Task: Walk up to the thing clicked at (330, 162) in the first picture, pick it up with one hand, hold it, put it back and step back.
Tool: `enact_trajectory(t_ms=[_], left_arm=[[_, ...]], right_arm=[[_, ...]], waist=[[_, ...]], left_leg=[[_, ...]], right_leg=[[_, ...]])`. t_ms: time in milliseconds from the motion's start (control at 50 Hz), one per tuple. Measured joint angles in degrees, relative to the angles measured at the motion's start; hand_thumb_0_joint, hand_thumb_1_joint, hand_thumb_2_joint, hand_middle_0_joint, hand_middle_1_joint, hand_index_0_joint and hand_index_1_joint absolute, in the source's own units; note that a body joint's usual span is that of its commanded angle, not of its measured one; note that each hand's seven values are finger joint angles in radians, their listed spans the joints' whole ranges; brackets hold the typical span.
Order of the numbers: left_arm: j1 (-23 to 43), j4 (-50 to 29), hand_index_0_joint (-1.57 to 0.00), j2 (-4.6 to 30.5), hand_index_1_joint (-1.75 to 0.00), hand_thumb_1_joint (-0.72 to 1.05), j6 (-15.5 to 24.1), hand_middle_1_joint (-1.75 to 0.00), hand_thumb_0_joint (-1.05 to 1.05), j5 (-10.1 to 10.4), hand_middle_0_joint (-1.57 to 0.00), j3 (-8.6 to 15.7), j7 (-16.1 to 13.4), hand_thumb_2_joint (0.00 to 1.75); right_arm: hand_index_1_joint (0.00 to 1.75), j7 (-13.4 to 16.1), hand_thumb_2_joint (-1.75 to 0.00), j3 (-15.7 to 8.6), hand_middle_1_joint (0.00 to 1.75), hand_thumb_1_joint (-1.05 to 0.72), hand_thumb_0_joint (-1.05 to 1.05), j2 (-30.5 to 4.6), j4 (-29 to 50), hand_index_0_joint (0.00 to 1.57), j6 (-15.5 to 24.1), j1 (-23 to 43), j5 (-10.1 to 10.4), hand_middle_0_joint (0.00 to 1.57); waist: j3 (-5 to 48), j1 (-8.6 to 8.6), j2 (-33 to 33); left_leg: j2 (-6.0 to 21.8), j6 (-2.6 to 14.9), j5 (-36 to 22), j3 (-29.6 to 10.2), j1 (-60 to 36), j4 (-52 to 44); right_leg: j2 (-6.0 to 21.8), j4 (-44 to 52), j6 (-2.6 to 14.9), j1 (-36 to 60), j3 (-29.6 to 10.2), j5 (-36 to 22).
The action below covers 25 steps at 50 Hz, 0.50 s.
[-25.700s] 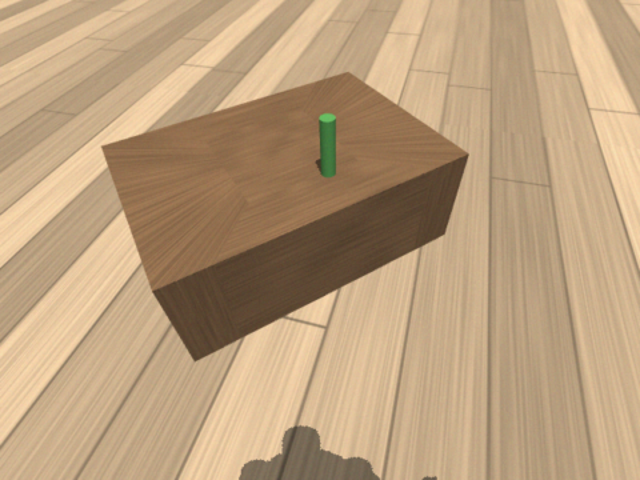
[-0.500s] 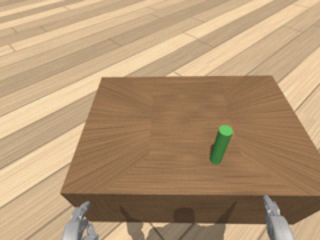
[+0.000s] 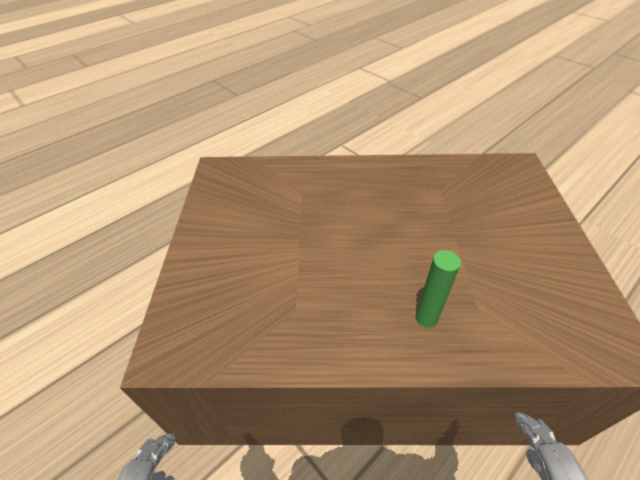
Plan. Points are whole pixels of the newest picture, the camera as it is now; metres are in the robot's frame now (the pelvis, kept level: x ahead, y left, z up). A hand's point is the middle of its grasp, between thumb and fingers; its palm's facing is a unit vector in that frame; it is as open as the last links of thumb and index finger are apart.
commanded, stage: stand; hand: right
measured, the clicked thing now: (435, 291) +0.52 -0.21 -0.21
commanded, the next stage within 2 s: none
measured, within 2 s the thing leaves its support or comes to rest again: neither
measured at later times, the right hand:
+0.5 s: hand out of the picture +0.07 -0.25 -0.11, palm faces -0.02 +0.93 -0.36, open 7.5 cm
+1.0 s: hand out of the picture +0.07 -0.26 -0.11, palm faces -0.02 +0.94 -0.35, open 7.4 cm
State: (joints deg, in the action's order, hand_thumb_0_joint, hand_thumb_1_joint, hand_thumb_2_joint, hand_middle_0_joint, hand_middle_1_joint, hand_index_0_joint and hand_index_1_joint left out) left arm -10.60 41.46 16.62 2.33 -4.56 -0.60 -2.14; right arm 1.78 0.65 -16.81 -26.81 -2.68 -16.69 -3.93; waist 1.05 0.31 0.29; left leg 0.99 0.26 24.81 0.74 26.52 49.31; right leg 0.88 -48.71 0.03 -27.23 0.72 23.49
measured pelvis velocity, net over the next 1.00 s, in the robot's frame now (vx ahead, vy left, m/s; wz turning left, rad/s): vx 0.01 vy -0.01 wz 0.00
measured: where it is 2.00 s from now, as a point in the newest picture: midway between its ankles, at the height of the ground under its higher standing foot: outside the picture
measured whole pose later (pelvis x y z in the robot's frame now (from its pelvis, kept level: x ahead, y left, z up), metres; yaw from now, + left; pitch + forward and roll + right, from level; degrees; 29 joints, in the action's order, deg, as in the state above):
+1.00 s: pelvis +0.01 -0.01 +0.05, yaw +0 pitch -3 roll +0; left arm -6.8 67.1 18.9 0.6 -1.3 0.4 -0.1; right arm 0.8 0.0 -18.6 -66.0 0.4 -7.8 -1.2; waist -3.0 0.3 0.3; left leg 1.5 -0.9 10.7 0.8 5.4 19.3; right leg -0.1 -18.5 0.1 -6.0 1.0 9.3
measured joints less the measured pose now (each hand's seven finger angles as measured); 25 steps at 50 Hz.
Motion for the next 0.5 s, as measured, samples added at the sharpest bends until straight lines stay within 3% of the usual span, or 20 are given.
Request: enact_trajectory(t_ms=[160, 300, 500], left_arm=[[-2.0, 7.9, -0.20, 2.8, -0.30, 0.90, -1.4, -0.30, 0.01, 1.6, -0.20, 2.1, 2.0, 0.90], [-1.9, 13.8, -0.20, 2.7, -0.30, 0.90, -2.0, -0.30, 0.00, 2.4, -0.20, 2.0, 2.0, 0.90], [0.6, 19.8, -0.20, 1.5, -0.30, 0.90, -2.1, -0.30, 0.00, 3.1, -0.20, 1.2, 2.2, 0.90]], right_arm=[[0.27, -0.9, -0.67, -1.8, 0.27, -0.17, -0.01, -2.1, -15.1, 0.19, 2.7, 0.9, 1.0, 0.19], [0.30, -0.6, -0.84, -1.5, 0.29, -0.63, 0.00, -1.9, -23.9, 0.20, 3.2, 2.2, 1.5, 0.20], [0.30, -0.4, -0.89, -0.6, 0.30, -0.87, 0.00, -1.1, -32.5, 0.20, 3.5, 4.8, 2.3, 0.21]], waist=[[-1.0, 0.24, -0.3], [-2.1, 0.03, 0.1], [-3.3, -0.18, 0.7]], left_leg=[[0.4, -0.50, -2.3, -0.1, -6.0, -6.3], [0.5, -0.76, -5.5, 0.1, -11.4, -13.4], [0.5, -0.97, -10.3, 0.3, -17.6, -23.0]], right_leg=[[-0.4, 6.4, 0.06, 6.0, 0.2, -2.3], [-0.6, 13.3, 0.17, 11.4, 0.1, -5.4], [-0.8, 23.0, 0.10, 17.5, 0.0, -10.4]])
